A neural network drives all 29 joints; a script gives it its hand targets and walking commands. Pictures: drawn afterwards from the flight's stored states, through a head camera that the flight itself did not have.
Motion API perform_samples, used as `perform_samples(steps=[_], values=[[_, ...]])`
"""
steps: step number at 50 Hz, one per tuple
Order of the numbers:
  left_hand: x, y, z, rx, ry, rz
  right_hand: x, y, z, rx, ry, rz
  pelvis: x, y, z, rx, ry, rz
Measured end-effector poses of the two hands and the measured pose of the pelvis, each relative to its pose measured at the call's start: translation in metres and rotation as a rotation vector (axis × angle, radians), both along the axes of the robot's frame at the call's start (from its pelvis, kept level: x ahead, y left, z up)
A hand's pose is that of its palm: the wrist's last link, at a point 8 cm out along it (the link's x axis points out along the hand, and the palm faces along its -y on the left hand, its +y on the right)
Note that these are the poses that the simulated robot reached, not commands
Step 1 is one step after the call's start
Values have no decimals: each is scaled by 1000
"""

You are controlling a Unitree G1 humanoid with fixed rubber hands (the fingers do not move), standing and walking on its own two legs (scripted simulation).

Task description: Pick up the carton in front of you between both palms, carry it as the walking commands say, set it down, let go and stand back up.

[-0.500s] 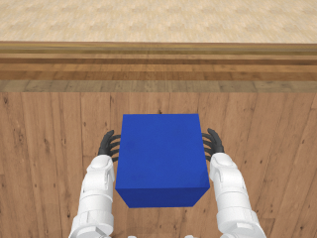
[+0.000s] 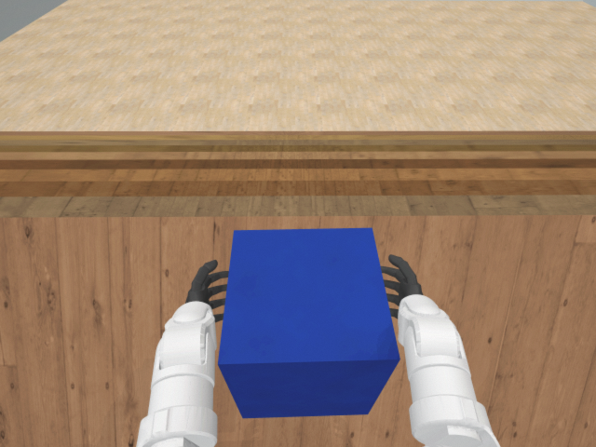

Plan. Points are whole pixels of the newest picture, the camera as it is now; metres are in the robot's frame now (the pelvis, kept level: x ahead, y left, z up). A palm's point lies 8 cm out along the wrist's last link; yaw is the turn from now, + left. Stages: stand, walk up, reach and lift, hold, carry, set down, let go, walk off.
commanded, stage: reach and lift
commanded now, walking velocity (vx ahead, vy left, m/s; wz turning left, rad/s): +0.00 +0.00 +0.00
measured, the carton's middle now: (304, 327) +0.31 +0.00 -0.05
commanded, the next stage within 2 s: hold in 0.68 s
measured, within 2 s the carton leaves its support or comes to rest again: neither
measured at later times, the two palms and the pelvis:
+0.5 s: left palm (199, 302) +0.31 +0.15 +0.04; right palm (409, 296) +0.31 -0.15 +0.04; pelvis +0.02 +0.00 +0.01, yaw +0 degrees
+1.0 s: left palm (196, 304) +0.29 +0.15 +0.05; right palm (417, 299) +0.29 -0.15 +0.05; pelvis +0.01 +0.00 +0.01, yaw +0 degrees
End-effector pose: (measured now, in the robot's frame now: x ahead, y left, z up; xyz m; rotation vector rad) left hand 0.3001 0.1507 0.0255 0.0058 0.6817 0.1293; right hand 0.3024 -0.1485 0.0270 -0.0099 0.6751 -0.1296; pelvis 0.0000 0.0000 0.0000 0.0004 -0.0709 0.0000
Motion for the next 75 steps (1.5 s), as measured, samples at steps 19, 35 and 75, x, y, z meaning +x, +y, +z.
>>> perform_samples(steps=[19, 35, 75], values=[[9, 0, 10, 23, -3, -20, 8, 0, 9, -24, -3, 14, 15, 2, 6, 1, -13, -6], [5, -1, 16, 29, -5, -19, 6, 0, 16, -28, -5, 23, 19, 0, 7, 1, -29, -1], [-1, -2, 31, 22, -17, -22, -4, -2, 30, -24, -16, 9, 12, 1, 7, 1, -67, -3]])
